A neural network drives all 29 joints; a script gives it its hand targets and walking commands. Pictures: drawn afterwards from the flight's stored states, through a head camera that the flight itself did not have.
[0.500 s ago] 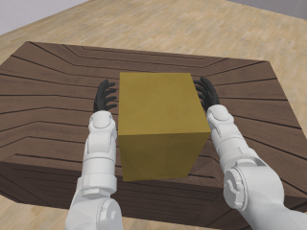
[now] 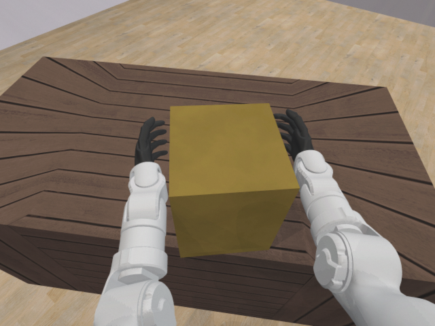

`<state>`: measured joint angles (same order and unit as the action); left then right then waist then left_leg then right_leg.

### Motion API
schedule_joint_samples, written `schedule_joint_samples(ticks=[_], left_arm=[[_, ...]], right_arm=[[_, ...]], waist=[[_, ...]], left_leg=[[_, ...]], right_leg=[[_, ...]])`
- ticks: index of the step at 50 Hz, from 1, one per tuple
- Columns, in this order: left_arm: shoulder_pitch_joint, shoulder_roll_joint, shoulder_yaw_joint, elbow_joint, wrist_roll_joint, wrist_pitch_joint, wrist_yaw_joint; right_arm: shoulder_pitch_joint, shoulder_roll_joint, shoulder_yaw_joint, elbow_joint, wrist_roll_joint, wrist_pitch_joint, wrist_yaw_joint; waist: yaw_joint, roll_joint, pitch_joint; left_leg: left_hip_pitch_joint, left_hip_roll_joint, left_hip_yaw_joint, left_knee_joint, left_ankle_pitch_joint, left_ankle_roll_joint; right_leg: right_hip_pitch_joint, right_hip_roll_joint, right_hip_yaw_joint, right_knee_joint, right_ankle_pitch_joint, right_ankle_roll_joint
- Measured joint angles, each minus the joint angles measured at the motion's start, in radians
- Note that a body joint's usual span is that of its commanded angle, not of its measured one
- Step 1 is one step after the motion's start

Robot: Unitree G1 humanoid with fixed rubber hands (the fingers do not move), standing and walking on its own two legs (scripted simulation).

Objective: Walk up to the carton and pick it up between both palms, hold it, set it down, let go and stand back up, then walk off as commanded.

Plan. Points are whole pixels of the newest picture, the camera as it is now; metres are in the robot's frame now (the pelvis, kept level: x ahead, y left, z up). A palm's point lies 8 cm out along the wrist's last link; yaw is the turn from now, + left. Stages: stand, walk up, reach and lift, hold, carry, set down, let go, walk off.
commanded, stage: set down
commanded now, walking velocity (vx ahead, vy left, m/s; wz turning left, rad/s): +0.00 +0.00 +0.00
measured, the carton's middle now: (223, 183) +0.39 +0.05 +0.01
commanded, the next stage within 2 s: none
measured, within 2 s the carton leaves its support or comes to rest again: neither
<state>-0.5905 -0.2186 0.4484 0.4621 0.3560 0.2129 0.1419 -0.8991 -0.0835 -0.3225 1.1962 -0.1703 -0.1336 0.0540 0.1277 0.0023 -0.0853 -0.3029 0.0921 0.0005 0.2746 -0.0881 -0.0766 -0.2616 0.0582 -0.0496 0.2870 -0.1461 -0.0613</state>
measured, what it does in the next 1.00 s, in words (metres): stands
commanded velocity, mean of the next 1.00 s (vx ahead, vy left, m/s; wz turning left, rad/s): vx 0.00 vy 0.00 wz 0.00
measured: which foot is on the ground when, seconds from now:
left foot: down 0.00-1.00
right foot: down 0.00-1.00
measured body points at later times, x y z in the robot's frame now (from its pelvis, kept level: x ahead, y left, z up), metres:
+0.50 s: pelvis +0.00 +0.00 +0.00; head +0.02 +0.01 +0.45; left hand +0.37 +0.20 +0.09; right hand +0.45 -0.08 +0.10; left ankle +0.02 +0.17 -0.75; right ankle -0.01 -0.08 -0.75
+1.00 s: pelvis +0.00 +0.00 +0.00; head +0.02 +0.01 +0.45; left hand +0.37 +0.20 +0.09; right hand +0.45 -0.09 +0.10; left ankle +0.02 +0.17 -0.75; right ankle -0.01 -0.08 -0.75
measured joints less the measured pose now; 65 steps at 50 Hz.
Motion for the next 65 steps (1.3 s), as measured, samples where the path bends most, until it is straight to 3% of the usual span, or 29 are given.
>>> schedule_joint_samples(ticks=[21,52,59,65], left_arm=[[0.005,-0.016,0.025,0.016,0.031,-0.033,-0.011],[0.013,-0.038,0.059,-0.016,0.070,-0.036,-0.039],[0.018,-0.031,0.039,-0.009,0.063,-0.047,-0.019],[0.002,0.014,-0.035,0.041,-0.007,-0.070,0.039]], right_arm=[[0.011,0.017,-0.093,-0.003,-0.073,-0.022,0.030],[0.044,0.046,-0.138,-0.071,-0.115,-0.025,0.058],[0.055,0.041,-0.110,-0.074,-0.096,-0.037,0.052],[0.041,-0.001,-0.016,-0.012,-0.001,-0.033,0.017]], waist=[[-0.003,-0.017,0.010],[-0.006,-0.024,0.035],[-0.005,-0.025,0.040],[0.004,-0.020,0.055]], left_leg=[[0.018,-0.005,0.014,-0.002,-0.002,0.007],[0.052,-0.006,0.038,-0.010,-0.005,0.012],[0.055,-0.006,0.044,-0.005,-0.008,0.014],[0.024,-0.002,0.045,0.018,-0.012,0.014]], right_leg=[[0.018,-0.011,-0.011,-0.001,-0.005,0.005],[0.042,-0.018,-0.014,0.007,-0.016,0.006],[0.043,-0.020,-0.012,0.015,-0.020,0.007],[0.020,-0.017,-0.014,0.021,-0.016,0.006]])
